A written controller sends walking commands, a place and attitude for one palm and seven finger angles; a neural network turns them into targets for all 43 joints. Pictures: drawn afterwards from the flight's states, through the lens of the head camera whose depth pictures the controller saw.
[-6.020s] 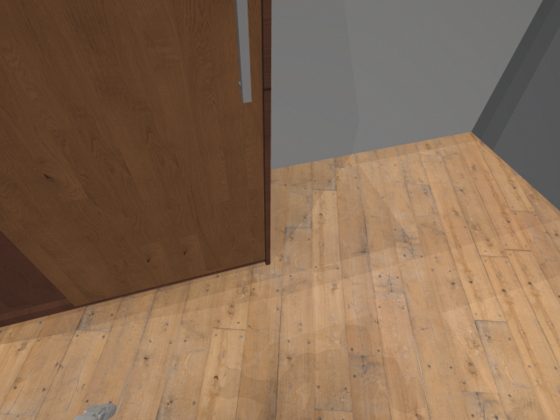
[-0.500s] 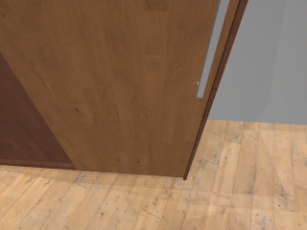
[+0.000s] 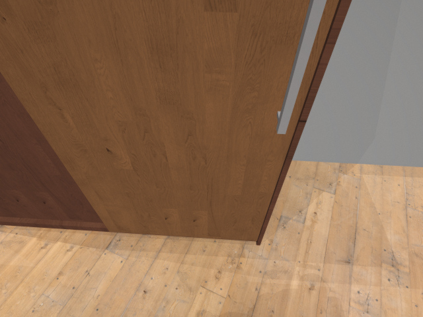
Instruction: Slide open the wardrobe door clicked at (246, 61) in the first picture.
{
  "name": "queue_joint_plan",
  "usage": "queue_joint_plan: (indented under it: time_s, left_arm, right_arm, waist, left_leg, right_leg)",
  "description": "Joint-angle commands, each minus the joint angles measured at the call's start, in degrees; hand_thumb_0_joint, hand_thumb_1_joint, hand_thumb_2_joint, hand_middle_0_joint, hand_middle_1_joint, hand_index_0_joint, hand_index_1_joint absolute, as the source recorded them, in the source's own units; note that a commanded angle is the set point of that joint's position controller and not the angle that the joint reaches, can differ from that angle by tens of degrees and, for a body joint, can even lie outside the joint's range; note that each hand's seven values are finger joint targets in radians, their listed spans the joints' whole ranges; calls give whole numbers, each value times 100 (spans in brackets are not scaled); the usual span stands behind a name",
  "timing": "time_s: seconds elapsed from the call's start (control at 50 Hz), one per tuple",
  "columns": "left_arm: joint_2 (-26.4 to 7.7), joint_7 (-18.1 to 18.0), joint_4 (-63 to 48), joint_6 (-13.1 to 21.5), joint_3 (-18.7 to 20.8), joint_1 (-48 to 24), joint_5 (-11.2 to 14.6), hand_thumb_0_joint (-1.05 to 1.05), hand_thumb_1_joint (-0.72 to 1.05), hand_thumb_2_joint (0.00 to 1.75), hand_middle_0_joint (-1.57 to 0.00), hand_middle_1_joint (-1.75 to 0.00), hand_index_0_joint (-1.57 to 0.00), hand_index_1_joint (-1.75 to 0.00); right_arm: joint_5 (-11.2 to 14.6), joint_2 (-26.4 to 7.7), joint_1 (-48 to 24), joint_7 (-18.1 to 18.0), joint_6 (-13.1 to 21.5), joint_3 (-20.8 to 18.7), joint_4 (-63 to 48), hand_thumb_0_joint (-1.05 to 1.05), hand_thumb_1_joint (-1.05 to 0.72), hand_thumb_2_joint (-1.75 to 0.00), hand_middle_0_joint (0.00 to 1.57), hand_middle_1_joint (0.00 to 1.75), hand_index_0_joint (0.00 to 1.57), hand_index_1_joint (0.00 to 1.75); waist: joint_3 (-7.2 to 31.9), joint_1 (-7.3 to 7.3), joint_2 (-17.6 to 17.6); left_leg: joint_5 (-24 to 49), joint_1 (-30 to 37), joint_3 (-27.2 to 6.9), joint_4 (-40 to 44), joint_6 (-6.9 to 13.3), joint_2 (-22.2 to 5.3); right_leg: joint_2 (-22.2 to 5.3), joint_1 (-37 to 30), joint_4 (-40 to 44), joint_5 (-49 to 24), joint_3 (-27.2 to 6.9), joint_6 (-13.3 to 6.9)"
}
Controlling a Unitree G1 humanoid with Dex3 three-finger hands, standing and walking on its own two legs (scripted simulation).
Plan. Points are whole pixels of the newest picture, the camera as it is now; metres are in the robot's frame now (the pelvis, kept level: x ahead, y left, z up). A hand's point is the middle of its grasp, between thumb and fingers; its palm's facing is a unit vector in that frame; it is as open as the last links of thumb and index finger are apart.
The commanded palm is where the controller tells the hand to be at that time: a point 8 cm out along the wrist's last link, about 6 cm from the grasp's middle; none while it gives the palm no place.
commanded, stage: look again from close up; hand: right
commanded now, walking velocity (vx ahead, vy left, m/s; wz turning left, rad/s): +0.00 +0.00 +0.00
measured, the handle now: (295, 67) +0.54 -0.14 +0.21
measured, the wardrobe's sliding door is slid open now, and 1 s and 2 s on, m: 0.00 0.00 0.00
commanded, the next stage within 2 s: raise the hand with hooked fingers in 0.46 s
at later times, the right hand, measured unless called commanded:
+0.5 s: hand out of the picture +0.04 -0.20 -0.17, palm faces +0.00 +0.97 -0.25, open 7.4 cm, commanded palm none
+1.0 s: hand out of the picture +0.15 -0.21 -0.02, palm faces +0.11 +0.99 +0.00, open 8.7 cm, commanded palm +0.14 -0.26 +0.01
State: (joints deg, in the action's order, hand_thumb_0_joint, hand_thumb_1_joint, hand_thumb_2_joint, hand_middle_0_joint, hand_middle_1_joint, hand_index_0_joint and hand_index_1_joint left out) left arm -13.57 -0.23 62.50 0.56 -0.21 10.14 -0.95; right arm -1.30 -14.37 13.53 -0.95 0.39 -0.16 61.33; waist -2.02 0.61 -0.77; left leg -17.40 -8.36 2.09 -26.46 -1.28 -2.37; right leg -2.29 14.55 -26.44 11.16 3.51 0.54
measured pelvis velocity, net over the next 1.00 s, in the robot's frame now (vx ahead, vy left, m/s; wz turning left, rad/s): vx -0.03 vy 0.02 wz -0.03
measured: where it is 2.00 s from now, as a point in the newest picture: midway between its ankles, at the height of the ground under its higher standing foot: outside the picture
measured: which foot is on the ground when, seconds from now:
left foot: down 0.00-1.00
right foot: down 0.00-1.00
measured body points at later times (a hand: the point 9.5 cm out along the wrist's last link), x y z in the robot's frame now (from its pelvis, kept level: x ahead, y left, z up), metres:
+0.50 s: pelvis +0.01 +0.01 +0.00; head +0.03 +0.00 +0.45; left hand +0.07 +0.26 -0.15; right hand +0.04 -0.25 -0.15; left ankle -0.04 +0.13 -0.74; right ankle +0.03 -0.13 -0.74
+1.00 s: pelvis -0.03 +0.02 -0.07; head -0.01 +0.01 +0.38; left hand +0.20 +0.25 -0.10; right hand +0.13 -0.27 -0.02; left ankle -0.04 +0.13 -0.74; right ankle +0.03 -0.13 -0.74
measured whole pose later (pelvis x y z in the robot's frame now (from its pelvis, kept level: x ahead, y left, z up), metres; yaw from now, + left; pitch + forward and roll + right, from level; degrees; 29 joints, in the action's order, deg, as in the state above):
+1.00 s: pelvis -0.03 +0.02 -0.07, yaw -2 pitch +7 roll +1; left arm -15.2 -2.4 31.0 14.9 1.5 9.7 1.3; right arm 19.3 -13.4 23.6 22.3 21.8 -15.2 5.2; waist 4.9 2.7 -0.1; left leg -30.8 -34.2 4.7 -58.3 0.3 -1.6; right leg -4.0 42.1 -57.9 22.6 -0.9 1.7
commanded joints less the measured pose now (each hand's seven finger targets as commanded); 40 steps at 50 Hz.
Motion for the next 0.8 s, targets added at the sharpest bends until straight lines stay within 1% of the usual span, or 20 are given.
queue_joint_plan:
  time_s: [0.0, 0.1, 0.14, 0.2, 0.24, 0.36, 0.52, 0.54, 0.56, 0.58, 0.6, 0.62, 0.64, 0.66, 0.68, 0.7, 0.72, 0.74, 0.76, 0.78]
  left_arm:
    - [-857, -52, -264, 135, 154, -9, 19, 0, 90, 90, -20, -30, -20, -30]
    - [-848, -58, -227, 138, 161, -22, 19, 0, 90, 90, -20, -30, -20, -30]
    - [-849, -63, -211, 138, 157, -31, 21, 0, 90, 90, -20, -30, -20, -30]
    - [-845, -68, -192, 138, 159, -30, 24, 0, 90, 90, -20, -30, -20, -30]
    - [-848, -71, -184, 133, 151, -48, 24, 0, 90, 90, -20, -30, -20, -30]
    - [-823, -87, -156, 145, 150, -6, 26, 0, 90, 90, -20, -30, -20, -30]
    - [-808, -101, -131, 140, 149, -8, 21, 0, 90, 90, -20, -30, -20, -30]
    - [-557, -70, -508, 117, 147, -105, 82, 0, 90, 90, -20, -30, -20, -30]
    - [-1150, -524, -2147, 810, 576, -347, 139, 0, 90, 90, -20, -30, -20, -30]
    - [-736, -668, -2076, 1373, 97, -29, 136, 0, 90, 90, -20, -30, -20, -30]
    - [-495, -535, -2024, 1620, 105, 206, 173, 0, 90, 90, -20, -30, -20, -30]
    - [-719, -452, -2369, 1727, 206, 6, 299, 0, 90, 90, -20, -30, -20, -30]
    - [-831, -438, -2440, 1793, 380, 34, 224, 0, 90, 90, -20, -30, -20, -30]
    - [-770, -409, -2458, 1768, 461, 96, 175, 0, 90, 90, -20, -30, -20, -30]
    - [-784, -308, -2531, 1756, 487, 89, 145, 0, 90, 90, -20, -30, -20, -30]
    - [-791, -229, -2637, 1759, 528, -76, 102, 0, 90, 90, -20, -30, -20, -30]
    - [-797, -146, -2770, 1783, 534, -238, 73, 0, 90, 90, -20, -30, -20, -30]
    - [-799, -73, -2916, 1804, 555, -327, 70, 0, 90, 90, -20, -30, -20, -30]
    - [-836, 11, -3121, 1843, 591, -275, 84, 0, 90, 90, -20, -30, -20, -30]
    - [-871, 68, -3360, 1876, 578, -374, 91, 0, 90, 90, -20, -30, -20, -30]
  right_arm:
    - [31, -853, 141, -37, 119, -145, -211, 0, -90, -90, 20, 30, 20, 30]
    - [35, -867, 120, -40, 134, -146, -198, 0, -90, -90, 20, 30, 20, 30]
    - [39, -849, 124, -35, 126, -145, -179, 0, -90, -90, 20, 30, 20, 30]
    - [34, -869, 115, -41, 133, -151, -178, 0, -90, -90, 20, 30, 20, 30]
    - [40, -846, 101, -36, 124, -148, -169, 0, -90, -90, 20, 30, 20, 30]
    - [31, -826, 137, -41, 127, -159, -151, 0, -90, -90, 20, 30, 20, 30]
    - [38, -796, 162, -43, 130, -165, -107, 0, -90, -90, 20, 30, 20, 30]
    - [4, -319, 655, -323, 177, -53, -14, 0, -90, -90, 20, 30, 20, 30]
    - [966, -3003, -3729, -287, 1341, -2378, -8516, 0, -88, -89, 20, 32, 20, 32]
    - [758, -1356, -798, -344, 1199, -918, -7239, 0, -85, -88, 20, 33, 20, 33]
    - [875, -234, 966, -360, 658, -720, -6086, 0, -83, -87, 21, 34, 21, 34]
    - [1021, -253, 258, -256, 750, -678, -6946, 0, -81, -86, 21, 36, 21, 36]
    - [1039, -481, 214, -107, 956, -1033, -6798, 0, -78, -85, 21, 37, 21, 37]
    - [1092, -204, 1034, 98, 1121, -1161, -5669, 0, -76, -84, 21, 39, 21, 39]
    - [1237, 58, 1340, 409, 1536, -1127, -5216, 0, -74, -83, 21, 40, 21, 40]
    - [1373, 162, 1681, 784, 2022, -1219, -4899, 0, -71, -82, 21, 42, 21, 42]
    - [1534, 238, 1891, 1199, 2498, -1234, -4720, 0, -69, -81, 22, 43, 22, 43]
    - [1676, 142, 2007, 1628, 2963, -1364, -4810, 0, -67, -80, 22, 45, 22, 45]
    - [1736, -173, 2056, 2088, 3331, -1614, -4967, 0, -64, -79, 22, 47, 22, 47]
    - [1847, -512, 1872, 2493, 3563, -1791, -5333, 0, -62, -78, 22, 48, 22, 48]
  waist:
    - [192, -9, 69]
    - [284, -13, -6]
    - [250, -6, 79]
    - [266, -6, 18]
    - [201, -16, 58]
    - [267, 0, 62]
    - [261, -5, 44]
    - [-294, 20, 122]
    - [1696, -281, 1676]
    - [2389, 131, 1772]
    - [1964, -19, 1007]
    - [1253, -155, 541]
    - [1041, -227, -22]
    - [216, -244, -707]
    - [21, -164, -1145]
    - [-7, 5, -1312]
    - [158, 140, -1167]
    - [537, 237, -950]
    - [950, 388, -114]
    - [1480, 393, 180]
  left_leg:
    - [725, -353, -448, 566, 277, -443]
    - [1035, -284, -437, 549, 275, -456]
    - [929, -314, -442, 589, 270, -459]
    - [1132, -258, -446, 569, 270, -455]
    - [985, -309, -445, 603, 266, -443]
    - [1234, -188, -408, 583, 260, -431]
    - [1317, -180, -403, 628, 261, -451]
    - [2753, -493, -835, 775, 70, -741]
    - [3464, -284, -329, 436, 245, -277]
    - [2527, 231, 61, -281, 452, -25]
    - [1931, -213, 319, -508, 330, 205]
    - [1670, -673, 410, -374, 212, 172]
    - [1529, -980, 423, -265, 175, 189]
    - [1263, -1384, 487, -258, 156, 261]
    - [1009, -1841, 511, -502, 124, 286]
    - [688, -2189, 489, -837, 131, 297]
    - [435, -2442, 412, -1198, 158, 267]
    - [309, -2528, 328, -1542, 201, 234]
    - [646, -2358, 139, -1881, 311, 185]
    - [729, -2330, 67, -2122, 338, 147]
  right_leg:
    - [-445, -398, 424, -703, -512, -188]
    - [-455, -510, 371, -926, -489, -180]
    - [-463, -514, 416, -846, -474, -174]
    - [-464, -538, 381, -996, -465, -168]
    - [-464, -519, 422, -884, -469, -163]
    - [-484, -590, 396, -1151, -470, -176]
    - [-475, -646, 416, -1146, -446, -157]
    - [-430, -161, -767, -989, -119, 0]
    - [199, -1629, -85, -1510, -129, -20]
    - [104, -2053, 130, -2833, -91, -55]
    - [-10, -1876, 12, -2974, -145, -179]
    - [0, -1296, -160, -2403, -285, -198]
    - [70, -769, -381, -1696, -255, -186]
    - [125, -27, -502, -1018, -295, -166]
    - [147, 518, -752, -594, -347, -106]
    - [168, 1034, -1036, -237, -349, -62]
    - [203, 1463, -1344, 45, -319, -20]
    - [226, 1712, -1654, 185, -289, 9]
    - [281, 1692, -1937, -17, -226, 12]
    - [277, 1720, -2156, -94, -209, 8]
